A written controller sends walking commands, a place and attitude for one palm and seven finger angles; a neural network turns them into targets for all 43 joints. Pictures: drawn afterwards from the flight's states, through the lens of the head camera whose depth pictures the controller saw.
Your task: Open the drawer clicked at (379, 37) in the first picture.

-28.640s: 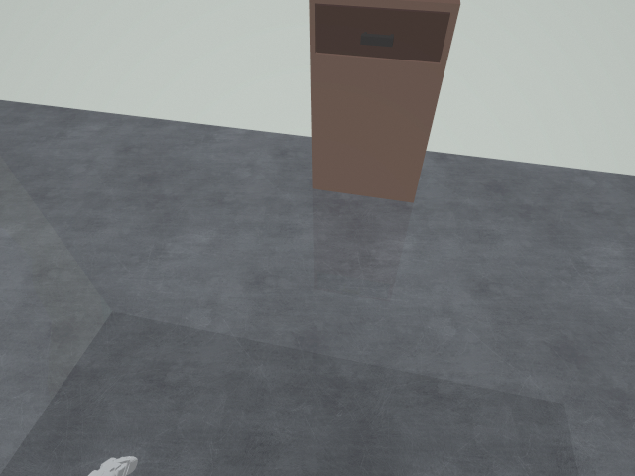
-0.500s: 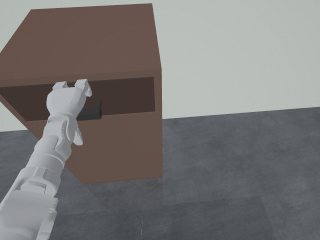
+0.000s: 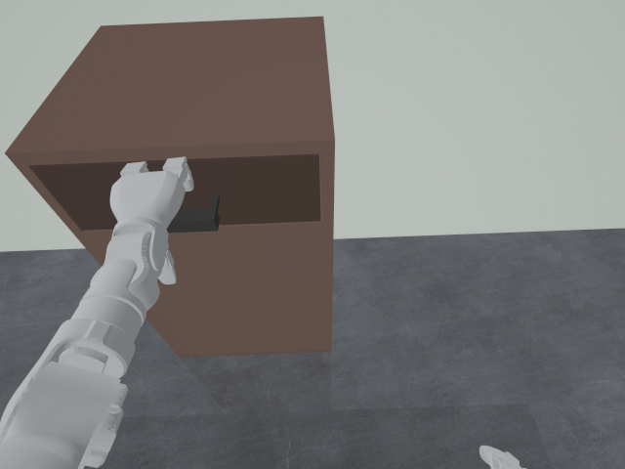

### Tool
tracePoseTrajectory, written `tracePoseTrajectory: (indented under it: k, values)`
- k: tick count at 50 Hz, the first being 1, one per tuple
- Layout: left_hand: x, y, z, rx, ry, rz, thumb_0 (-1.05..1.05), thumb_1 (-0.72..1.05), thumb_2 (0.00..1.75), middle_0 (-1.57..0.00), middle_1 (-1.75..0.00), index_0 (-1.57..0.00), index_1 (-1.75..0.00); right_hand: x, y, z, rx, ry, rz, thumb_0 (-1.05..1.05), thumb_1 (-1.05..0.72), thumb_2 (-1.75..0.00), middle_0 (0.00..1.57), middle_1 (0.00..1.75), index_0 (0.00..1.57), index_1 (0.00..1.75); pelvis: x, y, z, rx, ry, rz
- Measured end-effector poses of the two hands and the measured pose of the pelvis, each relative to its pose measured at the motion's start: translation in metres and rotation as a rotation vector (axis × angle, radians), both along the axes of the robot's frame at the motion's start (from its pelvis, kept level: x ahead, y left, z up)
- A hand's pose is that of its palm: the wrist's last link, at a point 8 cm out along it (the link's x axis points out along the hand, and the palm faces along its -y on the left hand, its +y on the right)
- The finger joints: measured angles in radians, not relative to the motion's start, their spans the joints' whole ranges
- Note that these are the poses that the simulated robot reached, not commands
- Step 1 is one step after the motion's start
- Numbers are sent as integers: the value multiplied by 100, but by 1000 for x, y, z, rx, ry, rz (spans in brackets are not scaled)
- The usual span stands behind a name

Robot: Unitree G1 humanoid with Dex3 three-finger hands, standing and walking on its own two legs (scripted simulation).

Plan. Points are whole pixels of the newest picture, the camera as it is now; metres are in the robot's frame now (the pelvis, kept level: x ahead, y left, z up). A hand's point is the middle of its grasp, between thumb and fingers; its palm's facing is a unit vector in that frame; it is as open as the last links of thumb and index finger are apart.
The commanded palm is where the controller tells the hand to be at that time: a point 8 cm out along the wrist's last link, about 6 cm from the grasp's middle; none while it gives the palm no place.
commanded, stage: re-aim the fingers above the handle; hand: left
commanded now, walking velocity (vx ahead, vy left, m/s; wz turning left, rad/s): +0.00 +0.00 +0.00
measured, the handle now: (186, 210) +0.52 +0.24 +0.00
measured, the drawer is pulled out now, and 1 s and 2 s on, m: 0.00 0.00 0.00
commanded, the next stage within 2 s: lower the fingers behind the handle in 0.92 s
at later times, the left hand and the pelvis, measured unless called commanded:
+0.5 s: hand (166, 238) +0.42 +0.23 +0.04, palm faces -0.16 -0.04 -0.99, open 13.9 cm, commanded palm +0.41 +0.21 +0.12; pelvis +0.01 +0.00 +0.00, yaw +0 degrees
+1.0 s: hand (194, 252) +0.40 +0.19 +0.03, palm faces -0.24 -0.09 -0.97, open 13.9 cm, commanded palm +0.41 +0.20 +0.12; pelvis +0.01 +0.00 +0.00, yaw +2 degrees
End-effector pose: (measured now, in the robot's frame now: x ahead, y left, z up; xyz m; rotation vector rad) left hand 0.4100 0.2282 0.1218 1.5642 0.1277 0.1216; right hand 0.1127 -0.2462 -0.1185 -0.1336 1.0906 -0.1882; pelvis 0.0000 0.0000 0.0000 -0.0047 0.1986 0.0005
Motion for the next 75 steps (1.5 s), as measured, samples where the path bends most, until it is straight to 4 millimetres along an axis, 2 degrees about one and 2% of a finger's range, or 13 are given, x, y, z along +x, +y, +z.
tracePoseTrajectory:
  k: [7, 12, 18, 23, 29, 34, 39, 45, 51, 56, 61, 67, 75]
  values:
    - [-4, -33, -23, -72, 110, -162, 0, -49, 31, -32, -120, -32, -120, -19, -6, 0, -38, 55, -17, 0, -91, -90, 21, 30, 20, 30, 3, -2, 0, -2, -10, 13]
    - [5, -53, -9, -74, -46, -281, 0, -49, 31, -33, -120, -32, -120, -32, -14, -2, -60, 74, -49, 0, -91, -90, 20, 30, 20, 30, 2, -1, -3, 0, 6, -5]
    - [21, -10, 8, 10, -112, -32, 0, -49, 31, -32, -120, -32, -120, -43, -14, -9, -23, 113, -75, 0, -91, -90, 20, 30, 20, 30, 3, -1, -2, 5, 26, -35]
    - [7, 14, -11, 8, 89, 100, 0, -49, 31, -32, -120, -31, -120, -42, -12, -7, -3, 124, -78, 0, -91, -90, 20, 30, 20, 30, 8, -2, 3, 1, 14, -19]
    - [-12, -41, -32, -98, 156, -231, -1, -49, 31, -32, -120, -31, -120, -22, -18, 4, -82, 73, -32, 0, -91, -90, 20, 30, 20, 30, 8, -1, 2, -5, -16, 21]
    - [-4, -74, -6, -88, -96, -394, 0, -49, 31, -33, -120, -32, -120, -7, -17, 1, -84, 11, -22, 0, -91, -90, 20, 30, 20, 30, 2, 2, -4, -1, 5, 5]
    - [21, -34, 22, 8, -217, -107, 0, -49, 31, -32, -120, -32, -120, -5, -4, -8, -15, 19, -22, 0, -91, -90, 20, 30, 20, 30, -1, 1, -5, 7, 25, -28]
    - [10, 18, -4, 46, 117, 200, 0, -49, 31, -31, -120, -31, -119, -17, 6, -10, 46, 80, -31, 0, -91, -90, 20, 30, 20, 30, 5, -2, 2, 5, 18, -11]
    - [-16, -47, -37, -121, 223, -187, -1, -49, 31, -32, -120, -31, -119, -16, -9, -1, -55, 75, 2, 0, -91, -90, 21, 30, 20, 30, 8, -2, 2, -2, -20, 39]
    - [-12, -95, -15, -121, -38, -447, 0, -49, 31, -33, -120, -32, -120, -11, -19, 0, -94, 22, -20, 0, -91, -90, 20, 30, 20, 30, 2, 0, -5, 0, -3, 15]
    - [19, -66, 8, -57, -214, -206, 0, -49, 31, -32, -120, -32, -120, -18, -14, -9, -44, 37, -32, 0, -91, -90, 20, 30, 20, 30, -4, -3, -9, 10, 32, -22]
    - [15, -14, -26, 85, 72, 146, 0, -49, 31, -31, -120, -31, -120, -37, -5, -18, 38, 118, -53, 0, -91, -90, 20, 30, 20, 30, 0, -6, -4, 8, 48, -23]
    - [-2, -29, -29, -44, 129, -119, 0, -49, 31, -29, -120, -27, -118, -43, -21, -8, -71, 134, -31, 0, -91, -90, 21, 30, 20, 30, 4, -10, -3, -1, 13, 31]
